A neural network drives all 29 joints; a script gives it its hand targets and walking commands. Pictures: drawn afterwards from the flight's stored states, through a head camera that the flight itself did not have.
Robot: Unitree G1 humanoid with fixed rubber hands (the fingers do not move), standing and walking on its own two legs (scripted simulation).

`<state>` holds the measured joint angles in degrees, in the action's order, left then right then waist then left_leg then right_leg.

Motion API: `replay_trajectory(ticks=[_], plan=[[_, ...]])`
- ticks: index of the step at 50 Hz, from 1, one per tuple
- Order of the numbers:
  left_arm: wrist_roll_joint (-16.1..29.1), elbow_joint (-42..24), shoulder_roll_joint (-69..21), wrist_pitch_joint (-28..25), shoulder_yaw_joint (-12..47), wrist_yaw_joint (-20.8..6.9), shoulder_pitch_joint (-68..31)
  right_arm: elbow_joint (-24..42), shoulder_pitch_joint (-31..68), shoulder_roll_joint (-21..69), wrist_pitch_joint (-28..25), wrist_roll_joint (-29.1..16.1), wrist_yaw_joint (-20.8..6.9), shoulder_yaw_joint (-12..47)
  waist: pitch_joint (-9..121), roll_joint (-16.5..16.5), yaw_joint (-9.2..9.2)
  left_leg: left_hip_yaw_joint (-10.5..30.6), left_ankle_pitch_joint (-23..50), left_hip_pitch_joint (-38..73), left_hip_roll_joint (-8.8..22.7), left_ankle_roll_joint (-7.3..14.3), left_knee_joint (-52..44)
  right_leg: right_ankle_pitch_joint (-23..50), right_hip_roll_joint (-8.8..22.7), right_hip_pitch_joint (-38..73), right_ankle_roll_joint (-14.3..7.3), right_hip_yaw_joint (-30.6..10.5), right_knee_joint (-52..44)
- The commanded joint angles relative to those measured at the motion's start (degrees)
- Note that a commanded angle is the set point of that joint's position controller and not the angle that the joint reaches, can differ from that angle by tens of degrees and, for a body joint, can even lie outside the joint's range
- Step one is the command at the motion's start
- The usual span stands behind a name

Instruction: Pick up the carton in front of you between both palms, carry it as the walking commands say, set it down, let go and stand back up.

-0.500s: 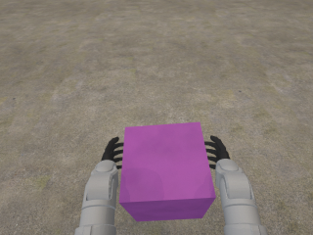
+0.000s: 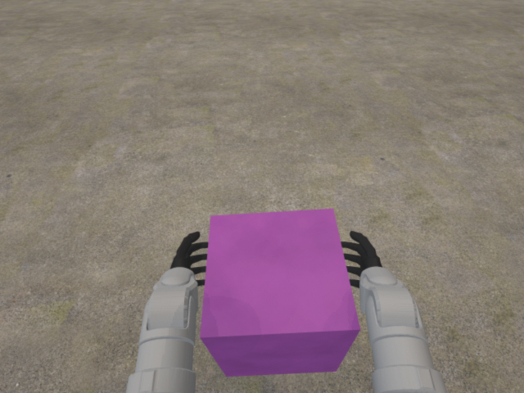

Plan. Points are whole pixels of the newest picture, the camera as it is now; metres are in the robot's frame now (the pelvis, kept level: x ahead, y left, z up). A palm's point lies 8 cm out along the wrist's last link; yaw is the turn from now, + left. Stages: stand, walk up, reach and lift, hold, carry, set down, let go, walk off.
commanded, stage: hold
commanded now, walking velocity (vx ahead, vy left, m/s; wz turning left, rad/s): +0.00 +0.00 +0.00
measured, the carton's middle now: (276, 297) +0.30 +0.00 -0.05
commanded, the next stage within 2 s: set down in 0.20 s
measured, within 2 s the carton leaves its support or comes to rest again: neither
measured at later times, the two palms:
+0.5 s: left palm (189, 261) +0.31 +0.15 +0.04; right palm (367, 268) +0.30 -0.15 +0.03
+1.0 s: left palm (207, 303) +0.35 +0.15 -0.18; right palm (338, 299) +0.37 -0.15 -0.18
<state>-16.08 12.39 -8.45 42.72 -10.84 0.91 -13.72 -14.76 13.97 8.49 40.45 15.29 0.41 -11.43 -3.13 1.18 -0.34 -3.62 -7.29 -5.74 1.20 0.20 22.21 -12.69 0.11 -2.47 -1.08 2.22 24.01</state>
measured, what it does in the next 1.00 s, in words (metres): lowers itself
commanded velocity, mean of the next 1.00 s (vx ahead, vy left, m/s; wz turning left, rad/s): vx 0.00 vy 0.00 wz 0.00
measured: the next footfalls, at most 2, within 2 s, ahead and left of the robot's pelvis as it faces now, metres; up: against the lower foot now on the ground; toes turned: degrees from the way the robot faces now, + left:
none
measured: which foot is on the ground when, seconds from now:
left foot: down 0.00-1.00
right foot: down 0.00-1.00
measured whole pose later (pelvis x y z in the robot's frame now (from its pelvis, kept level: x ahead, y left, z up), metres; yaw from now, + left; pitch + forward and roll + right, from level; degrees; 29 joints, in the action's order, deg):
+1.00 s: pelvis -0.02 -0.01 -0.11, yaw -4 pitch +32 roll +0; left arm -10.7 29.0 -7.7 7.0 -23.6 3.0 -30.1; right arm -35.1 34.3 5.6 6.2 11.0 4.4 -16.7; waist 6.5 1.2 -2.9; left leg 2.6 -18.9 -74.6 -1.5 -1.4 61.5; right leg -23.0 -3.9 -72.9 -1.5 -1.3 64.0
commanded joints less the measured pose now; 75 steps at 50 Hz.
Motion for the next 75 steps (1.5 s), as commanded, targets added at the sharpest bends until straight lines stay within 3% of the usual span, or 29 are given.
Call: replay_trajectory(ticks=[1, 11, 18, 23, 26, 29, 33, 38, 42, 44, 46, 48, 51, 54, 64, 75], plan=[[14.2, -2.51, -53.35, -2.83, 28.55, -14.51, -26.8, 1.78, 27.21, 52.83, -2.39, -13.4, -14.12, 27.16, 10.71, 0.54, 0.36, 7.58, -3.34, 11.54, -5.34, 0.76, -0.9, -5.06, -2.35, -11.44, -2.23, -8.65, -8.14], [13.79, 3.4, -56.17, -2.76, 26.64, -16.99, -32.08, -3.4, 34.25, 55.48, -3.16, -12.95, -16.66, 24.73, 10.28, -1.7, 0.09, 10.13, -15.78, 8.49, -3.39, 0.45, -3.0, -11.37, -2.48, -11.87, -2.62, -7.86, -5.68], [9.78, 15.53, -56.98, -4.56, 16.47, -16.19, -40.84, -13.83, 45.25, 52.41, -5.94, -8.24, -18.44, 16.12, 6.74, -3.92, -1.31, 11.76, -24.25, 4.03, -1.91, 0.98, -3.82, -13.5, -3.34, -13.75, -2.4, -6.92, -0.71], [2.77, 23.92, -50.97, -8.4, 3.74, -13.69, -45.72, -23.35, 48.28, 47.09, -9.64, 0.01, -15.74, 3.79, 5.4, -1.33, -0.91, 11.16, -21.5, 2.06, -2.66, 0.74, 1.43, -14.7, -3.33, -20.36, -2.9, -7.64, 1.8], [-1.53, 25.06, -45.56, -11.35, -2.51, -11.75, -43.99, -26.0, 46.3, 42.31, -12.2, 4.61, -13.63, -1.86, 5.54, -0.47, -1.64, 9.77, -16.94, -1.26, -3.36, 0.63, 5.04, -12.8, -3.65, -24.62, -2.73, -7.52, 4.06], [-3.76, 24.05, -40.46, -15.72, -4.68, -10.38, -40.66, -26.74, 42.81, 37.71, -16.2, 6.52, -12.39, -4.24, 8.69, -1.04, -2.33, 8.16, -8.45, -7.48, -4.35, 0.43, 8.84, -7.08, -4.66, -28.08, -2.12, -7.3, 7.39], [-1.91, 22.03, -40.41, -24.15, 0.13, -9.69, -38.73, -25.79, 40.63, 37.79, -23.99, 4.57, -11.6, 0.11, 18.35, -1.07, -2.09, 7.96, 3.81, -13.31, -5.62, 0.17, 15.67, 0.7, -6.3, -33.34, -1.46, -7.13, 12.33], [2.68, 20.67, -44.69, -34.47, 10.66, -9.57, -42.03, -25.27, 42.86, 43.2, -33.76, -0.51, -10.09, 11.86, 37.12, -0.06, -2.45, 8.03, 13.42, -19.79, -7.16, -0.11, 25.73, 10.69, -7.06, -38.91, -0.01, -8.05, 21.13], [6.76, 17.15, -46.34, -38.84, 19.12, -9.05, -43.56, -21.13, 45.06, 46.34, -37.82, -5.8, -7.41, 22.55, 57.0, 0.92, -3.43, 7.41, 20.47, -26.39, -8.39, -0.88, 33.56, 21.81, -7.32, -38.97, 1.4, -8.95, 29.03], [8.49, 15.14, -45.49, -39.16, 21.44, -8.75, -43.7, -19.41, 44.52, 46.02, -38.03, -7.12, -6.11, 25.16, 62.85, 0.84, -3.49, 6.72, 19.91, -32.72, -8.97, -1.53, 36.31, 25.5, -7.12, -37.35, 1.86, -9.45, 32.15], [9.37, 14.68, -44.92, -38.68, 22.17, -8.73, -43.97, -18.6, 44.23, 45.9, -37.43, -7.51, -5.01, 26.12, 64.08, 1.22, -3.4, 5.76, 15.01, -39.37, -9.54, -1.76, 37.96, 23.26, -7.24, -37.92, 2.36, -9.18, 34.1], [9.55, 15.85, -44.85, -37.56, 21.05, -8.89, -44.56, -19.11, 45.11, 45.88, -36.23, -7.48, -4.78, 25.81, 61.81, 1.56, -3.57, 5.2, 9.95, -43.68, -9.83, -1.62, 39.24, 16.46, -7.67, -42.33, 2.53, -8.51, 35.01], [8.75, 18.4, -45.73, -35.44, 18.2, -9.23, -47.01, -21.59, 48.07, 46.07, -33.98, -6.71, -5.85, 23.65, 56.46, 2.17, -4.06, 4.77, 1.99, -49.18, -9.81, -1.5, 41.18, 4.68, -8.26, -51.03, 2.12, -7.52, 36.46], [7.95, 20.75, -46.77, -33.53, 15.42, -9.43, -50.17, -25.04, 51.06, 45.83, -32.18, -5.8, -7.16, 20.55, 53.81, 2.51, -4.3, 4.47, -2.38, -53.64, -9.65, -1.62, 43.62, -1.25, -8.7, -57.73, 1.58, -6.88, 38.75], [7.49, 23.15, -46.63, -31.64, 11.28, -7.95, -58.78, -31.06, 60.42, 42.35, -31.23, -5.59, -8.39, 15.17, 58.89, 1.52, -4.64, 3.4, -1.92, -62.86, -10.01, -2.99, 53.67, -2.14, -10.02, -71.91, 0.92, -5.18, 49.7], [11.14, 19.34, -45.06, -31.14, 12.85, -4.83, -70.03, -31.29, 70.64, 39.46, -30.17, -9.39, -7.99, 18.1, 67.91, 2.39, -5.1, 1.65, -1.96, -69.21, -10.81, -4.28, 64.74, -3.28, -10.72, -79.59, 0.94, -3.5, 61.13]])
